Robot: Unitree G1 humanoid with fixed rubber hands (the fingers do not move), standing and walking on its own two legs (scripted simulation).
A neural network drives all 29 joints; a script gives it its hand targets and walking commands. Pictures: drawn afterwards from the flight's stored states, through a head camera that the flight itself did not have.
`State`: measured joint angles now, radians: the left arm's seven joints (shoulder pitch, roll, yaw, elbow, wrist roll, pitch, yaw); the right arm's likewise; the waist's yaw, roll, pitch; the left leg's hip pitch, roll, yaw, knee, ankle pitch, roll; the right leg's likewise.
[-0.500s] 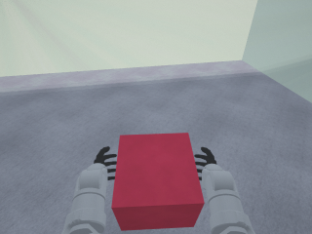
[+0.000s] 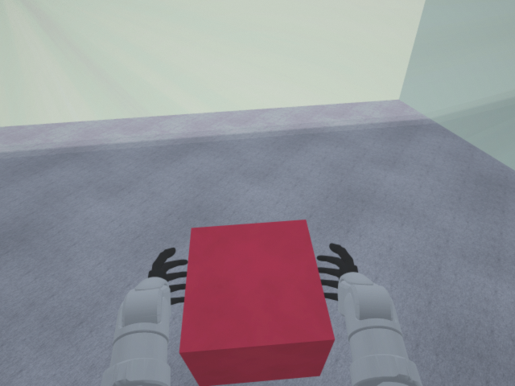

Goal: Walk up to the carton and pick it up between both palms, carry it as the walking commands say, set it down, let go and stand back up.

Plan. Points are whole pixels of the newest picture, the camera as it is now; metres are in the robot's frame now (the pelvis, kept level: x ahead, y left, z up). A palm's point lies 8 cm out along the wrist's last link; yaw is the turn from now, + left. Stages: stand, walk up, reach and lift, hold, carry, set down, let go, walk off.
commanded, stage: reach and lift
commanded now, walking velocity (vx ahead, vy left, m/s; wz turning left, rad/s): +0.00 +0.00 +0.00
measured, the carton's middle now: (254, 300) +0.33 +0.01 -0.03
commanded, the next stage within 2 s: hold in 0.12 s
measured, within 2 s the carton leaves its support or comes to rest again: neither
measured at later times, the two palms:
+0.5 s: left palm (157, 297) +0.28 +0.17 +0.05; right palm (350, 290) +0.28 -0.15 +0.05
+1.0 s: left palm (145, 280) +0.31 +0.19 +0.06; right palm (321, 263) +0.32 -0.10 +0.08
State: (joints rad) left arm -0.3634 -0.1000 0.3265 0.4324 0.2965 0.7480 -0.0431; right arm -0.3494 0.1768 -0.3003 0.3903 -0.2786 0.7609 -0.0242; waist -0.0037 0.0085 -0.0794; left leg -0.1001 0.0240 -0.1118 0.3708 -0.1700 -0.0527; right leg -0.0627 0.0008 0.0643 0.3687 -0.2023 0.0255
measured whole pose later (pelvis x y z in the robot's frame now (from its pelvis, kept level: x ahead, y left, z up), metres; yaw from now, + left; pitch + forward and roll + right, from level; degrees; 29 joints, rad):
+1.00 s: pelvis +0.02 +0.04 -0.01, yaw +1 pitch +2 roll -2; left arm -0.29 -0.15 0.16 0.04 0.24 0.98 0.14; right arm -0.29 0.16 -0.15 0.04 -0.25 0.94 -0.12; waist 0.00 -0.01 -0.10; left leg -0.29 -0.01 -0.10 0.54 -0.27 0.02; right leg -0.32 0.00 0.05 0.66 -0.43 0.04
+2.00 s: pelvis +0.51 +0.37 -0.01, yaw +26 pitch +9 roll -1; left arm -0.20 -0.14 0.10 -0.33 0.11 1.26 0.23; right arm -0.21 0.14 -0.05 -0.33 -0.14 1.25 -0.20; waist 0.00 0.02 -0.13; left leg -0.34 -0.09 -0.04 0.54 -0.34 0.10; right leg -0.44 -0.13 -0.17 1.05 -0.56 0.12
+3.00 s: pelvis +0.91 +0.98 -0.02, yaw +59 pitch +4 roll +2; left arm -0.18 -0.14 0.08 -0.38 0.08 1.20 0.20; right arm -0.16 0.13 -0.04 -0.44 -0.14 1.24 -0.22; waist -0.01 0.03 -0.06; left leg -0.55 0.01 0.04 0.67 -0.19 0.03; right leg 0.03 -0.23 -0.32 0.46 -0.47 0.14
